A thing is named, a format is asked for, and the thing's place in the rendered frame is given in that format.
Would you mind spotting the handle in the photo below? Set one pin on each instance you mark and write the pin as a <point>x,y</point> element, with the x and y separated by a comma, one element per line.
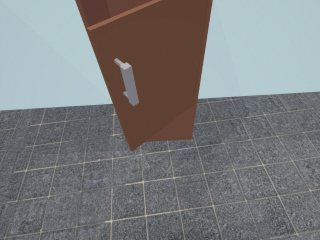
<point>129,82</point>

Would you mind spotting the cupboard door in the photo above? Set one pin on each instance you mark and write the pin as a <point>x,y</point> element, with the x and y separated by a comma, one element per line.
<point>162,41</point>

